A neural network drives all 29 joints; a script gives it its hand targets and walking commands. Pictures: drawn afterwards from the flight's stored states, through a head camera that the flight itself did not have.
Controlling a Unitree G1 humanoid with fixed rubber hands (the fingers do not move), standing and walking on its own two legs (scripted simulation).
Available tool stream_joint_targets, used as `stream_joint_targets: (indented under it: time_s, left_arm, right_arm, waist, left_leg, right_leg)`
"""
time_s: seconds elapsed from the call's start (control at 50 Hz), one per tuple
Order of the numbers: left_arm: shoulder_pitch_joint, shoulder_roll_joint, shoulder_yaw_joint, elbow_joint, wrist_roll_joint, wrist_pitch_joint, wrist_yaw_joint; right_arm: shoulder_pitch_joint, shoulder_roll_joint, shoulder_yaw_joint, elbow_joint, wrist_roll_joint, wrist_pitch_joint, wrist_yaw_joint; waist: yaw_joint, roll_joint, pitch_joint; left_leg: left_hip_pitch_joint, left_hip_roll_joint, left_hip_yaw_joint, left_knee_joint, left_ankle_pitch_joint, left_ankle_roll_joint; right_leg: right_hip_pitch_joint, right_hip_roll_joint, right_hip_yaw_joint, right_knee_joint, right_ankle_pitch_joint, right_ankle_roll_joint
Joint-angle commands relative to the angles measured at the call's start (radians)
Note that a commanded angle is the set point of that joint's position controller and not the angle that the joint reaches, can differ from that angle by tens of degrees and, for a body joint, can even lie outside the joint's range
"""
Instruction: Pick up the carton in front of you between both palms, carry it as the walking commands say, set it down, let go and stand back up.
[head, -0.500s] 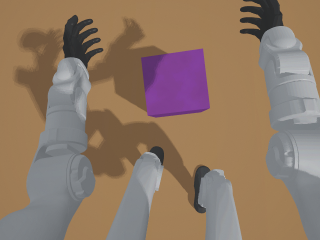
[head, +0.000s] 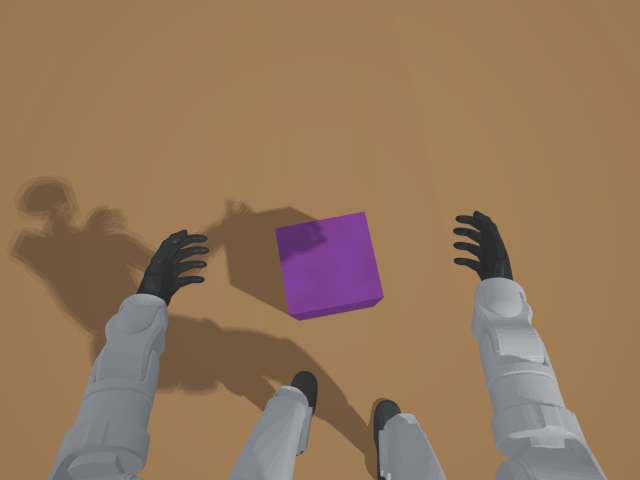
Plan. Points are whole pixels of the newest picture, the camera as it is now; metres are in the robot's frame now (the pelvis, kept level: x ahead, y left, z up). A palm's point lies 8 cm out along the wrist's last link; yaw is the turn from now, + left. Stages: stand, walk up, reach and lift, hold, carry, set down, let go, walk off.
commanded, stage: let go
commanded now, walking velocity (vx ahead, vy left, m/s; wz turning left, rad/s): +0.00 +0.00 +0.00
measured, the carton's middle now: (328, 271) +0.45 +0.07 -0.59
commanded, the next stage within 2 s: stand in 1.00 s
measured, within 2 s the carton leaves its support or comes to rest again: neither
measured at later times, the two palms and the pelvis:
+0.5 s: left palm (138, 405) +0.20 +0.21 -0.01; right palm (617, 410) +0.26 -0.24 -0.02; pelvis +0.05 -0.02 +0.06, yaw +3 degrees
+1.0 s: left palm (121, 401) +0.20 +0.23 +0.00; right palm (628, 456) +0.22 -0.24 -0.01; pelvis +0.05 -0.02 +0.06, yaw +3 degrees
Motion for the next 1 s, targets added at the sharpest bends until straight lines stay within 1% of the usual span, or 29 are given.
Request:
stream_joint_targets:
  time_s: [0.0, 0.06, 0.12, 0.22, 0.26, 0.38, 0.46, 0.6, 0.72, 0.76, 0.78, 0.8, 0.82, 0.88, 0.98]
  left_arm:
    - [0.062, 0.088, -0.029, -0.103, -0.026, -0.044, 0.003]
    - [0.176, 0.070, -0.068, -0.121, -0.047, -0.067, 0.016]
    - [0.285, 0.062, -0.103, -0.156, -0.061, -0.087, 0.033]
    - [0.461, 0.057, -0.145, -0.223, -0.086, -0.110, 0.057]
    - [0.516, 0.061, -0.154, -0.240, -0.091, -0.114, 0.062]
    - [0.591, 0.084, -0.158, -0.249, -0.085, -0.106, 0.057]
    - [0.612, 0.099, -0.154, -0.233, -0.068, -0.086, 0.056]
    - [0.632, 0.113, -0.140, -0.220, -0.042, -0.034, 0.059]
    - [0.620, 0.112, -0.129, -0.230, -0.027, 0.002, 0.062]
    - [0.616, 0.110, -0.129, -0.236, -0.025, 0.009, 0.062]
    - [0.599, 0.143, -0.130, -0.282, -0.012, 0.060, 0.086]
    - [0.612, 0.132, -0.133, -0.273, -0.016, 0.074, 0.098]
    - [0.614, 0.124, -0.140, -0.275, -0.020, 0.081, 0.105]
    - [0.608, 0.115, -0.148, -0.279, -0.026, 0.093, 0.113]
    - [0.595, 0.109, -0.156, -0.287, -0.033, 0.110, 0.120]
  right_arm:
    - [-0.027, -0.073, 0.009, -0.096, 0.009, -0.056, 0.017]
    - [0.102, -0.084, 0.017, -0.072, 0.019, -0.088, 0.035]
    - [0.218, -0.098, 0.026, -0.071, 0.029, -0.116, 0.052]
    - [0.394, -0.123, 0.048, -0.107, 0.047, -0.154, 0.072]
    - [0.453, -0.130, 0.064, -0.123, 0.056, -0.163, 0.077]
    - [0.585, -0.135, 0.104, -0.166, 0.074, -0.157, 0.105]
    - [0.664, -0.148, 0.121, -0.195, 0.092, -0.134, 0.128]
    - [0.712, -0.165, 0.153, -0.245, 0.126, -0.085, 0.161]
    - [0.699, -0.172, 0.153, -0.259, 0.120, -0.050, 0.173]
    - [0.700, -0.175, 0.147, -0.259, 0.114, -0.041, 0.173]
    - [0.754, -0.171, 0.139, -0.214, 0.134, -0.068, 0.152]
    - [0.755, -0.181, 0.151, -0.212, 0.127, -0.071, 0.146]
    - [0.746, -0.184, 0.157, -0.219, 0.127, -0.072, 0.143]
    - [0.735, -0.189, 0.155, -0.223, 0.123, -0.069, 0.137]
    - [0.735, -0.196, 0.143, -0.217, 0.121, -0.059, 0.138]
  waist:
    - [0.015, 0.005, -0.636]
    - [0.002, 0.031, -0.571]
    - [-0.009, 0.050, -0.513]
    - [-0.024, 0.042, -0.417]
    - [-0.033, 0.025, -0.361]
    - [-0.073, -0.052, -0.180]
    - [-0.092, -0.070, -0.097]
    - [-0.089, -0.034, 0.024]
    - [-0.091, -0.024, 0.077]
    - [-0.095, -0.026, 0.078]
    - [-0.121, -0.008, 0.021]
    - [-0.110, -0.028, 0.025]
    - [-0.108, -0.034, 0.026]
    - [-0.107, -0.044, 0.030]
    - [-0.105, -0.028, 0.050]
  left_leg:
    - [0.804, 0.002, -0.010, -0.066, 0.407, -0.039]
    - [0.892, 0.008, -0.030, -0.105, 0.462, -0.043]
    - [0.968, 0.013, -0.044, -0.142, 0.512, -0.048]
    - [1.035, 0.004, -0.036, -0.212, 0.543, -0.059]
    - [1.032, -0.004, -0.025, -0.245, 0.517, -0.060]
    - [1.004, -0.029, 0.009, -0.349, 0.349, -0.043]
    - [1.036, -0.041, 0.026, -0.387, 0.287, -0.036]
    - [1.109, -0.056, 0.034, -0.401, 0.243, -0.034]
    - [1.140, -0.057, 0.031, -0.398, 0.219, -0.035]
    - [1.152, -0.055, 0.030, -0.396, 0.222, -0.035]
    - [1.120, -0.075, 0.036, -0.368, 0.209, -0.030]
    - [1.099, -0.071, 0.032, -0.367, 0.210, -0.028]
    - [1.085, -0.071, 0.031, -0.365, 0.212, -0.028]
    - [1.075, -0.068, 0.026, -0.364, 0.219, -0.031]
    - [1.077, -0.056, 0.017, -0.372, 0.221, -0.034]
  right_leg:
    - [0.153, 0.037, -0.098, -0.137, 0.095, 0.001]
    - [0.187, 0.035, -0.097, -0.178, 0.103, -0.008]
    - [0.255, 0.032, -0.091, -0.221, 0.118, -0.016]
    - [0.450, 0.022, -0.075, -0.299, 0.191, -0.024]
    - [0.529, 0.016, -0.070, -0.329, 0.221, -0.023]
    - [0.728, -0.014, -0.053, -0.417, 0.282, -0.010]
    - [0.805, -0.026, -0.048, -0.458, 0.322, -0.003]
    - [0.833, -0.050, -0.038, -0.500, 0.314, -0.008]
    - [0.829, -0.052, -0.039, -0.500, 0.285, -0.013]
    - [0.829, -0.047, -0.043, -0.495, 0.285, -0.013]
    - [0.884, -0.045, -0.038, -0.459, 0.394, -0.010]
    - [0.892, -0.044, -0.040, -0.443, 0.427, -0.004]
    - [0.897, -0.041, -0.043, -0.436, 0.433, -0.004]
    - [0.892, -0.033, -0.051, -0.433, 0.416, -0.005]
    - [0.872, -0.020, -0.064, -0.435, 0.337, -0.017]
